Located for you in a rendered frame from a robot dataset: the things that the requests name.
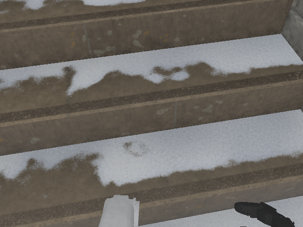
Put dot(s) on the right robot hand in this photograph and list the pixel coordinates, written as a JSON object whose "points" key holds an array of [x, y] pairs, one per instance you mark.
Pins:
{"points": [[264, 213]]}

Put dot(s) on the left robot thigh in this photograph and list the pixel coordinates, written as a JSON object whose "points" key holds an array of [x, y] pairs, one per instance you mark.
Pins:
{"points": [[120, 211]]}

